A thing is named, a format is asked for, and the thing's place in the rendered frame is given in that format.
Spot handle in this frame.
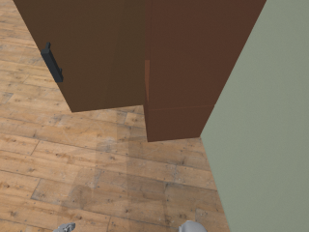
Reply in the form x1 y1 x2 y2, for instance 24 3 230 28
41 42 64 83

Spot right robot thigh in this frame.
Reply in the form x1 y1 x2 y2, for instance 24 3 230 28
178 221 208 232

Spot cupboard door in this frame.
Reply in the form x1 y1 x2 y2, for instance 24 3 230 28
13 0 146 113

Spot left robot hand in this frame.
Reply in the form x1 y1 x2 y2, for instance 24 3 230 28
53 222 76 232

